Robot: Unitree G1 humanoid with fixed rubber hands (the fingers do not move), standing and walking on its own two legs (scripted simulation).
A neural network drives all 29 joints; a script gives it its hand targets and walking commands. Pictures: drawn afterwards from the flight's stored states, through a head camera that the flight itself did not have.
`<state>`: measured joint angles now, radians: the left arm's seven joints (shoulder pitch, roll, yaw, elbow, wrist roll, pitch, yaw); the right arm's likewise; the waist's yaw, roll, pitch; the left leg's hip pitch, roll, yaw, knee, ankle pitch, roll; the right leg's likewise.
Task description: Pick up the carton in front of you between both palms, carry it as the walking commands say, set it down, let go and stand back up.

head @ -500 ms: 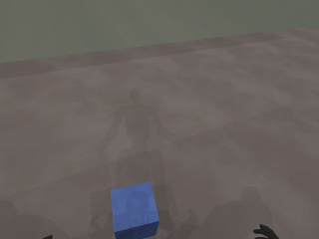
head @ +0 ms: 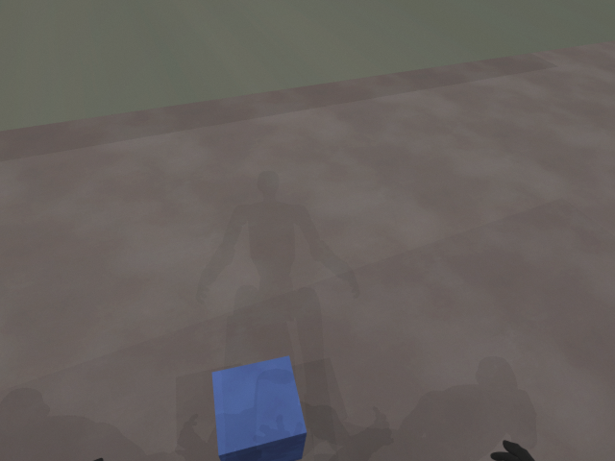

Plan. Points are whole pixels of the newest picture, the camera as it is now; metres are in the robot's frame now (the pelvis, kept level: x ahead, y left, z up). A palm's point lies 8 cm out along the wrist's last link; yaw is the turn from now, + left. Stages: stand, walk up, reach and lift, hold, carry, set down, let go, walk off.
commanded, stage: stand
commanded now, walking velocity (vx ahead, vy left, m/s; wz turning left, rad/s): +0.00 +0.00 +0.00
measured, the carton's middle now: (258, 417) +0.41 +0.09 -0.65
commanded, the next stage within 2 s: none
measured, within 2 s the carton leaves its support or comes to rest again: neither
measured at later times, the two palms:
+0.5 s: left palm out of the picture +0.07 +0.30 -0.10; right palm out of the picture +0.07 -0.30 -0.09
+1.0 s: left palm out of the picture +0.06 +0.31 -0.10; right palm out of the picture +0.08 -0.31 -0.09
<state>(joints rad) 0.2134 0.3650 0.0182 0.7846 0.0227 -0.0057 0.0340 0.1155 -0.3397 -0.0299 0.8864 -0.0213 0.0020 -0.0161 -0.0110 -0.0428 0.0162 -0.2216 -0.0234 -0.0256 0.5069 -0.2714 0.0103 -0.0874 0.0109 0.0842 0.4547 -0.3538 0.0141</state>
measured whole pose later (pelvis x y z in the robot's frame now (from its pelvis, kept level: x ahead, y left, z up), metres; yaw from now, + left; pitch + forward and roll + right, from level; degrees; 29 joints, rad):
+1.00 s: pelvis -0.02 +0.00 +0.01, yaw +1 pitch -2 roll +0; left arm 0.15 0.39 0.01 0.98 0.02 -0.01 0.02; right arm 0.08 -0.38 -0.01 1.06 -0.01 -0.01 -0.01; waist -0.01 -0.02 0.04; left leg -0.18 -0.02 -0.05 0.39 -0.18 0.01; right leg -0.04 0.01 0.06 0.34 -0.26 0.01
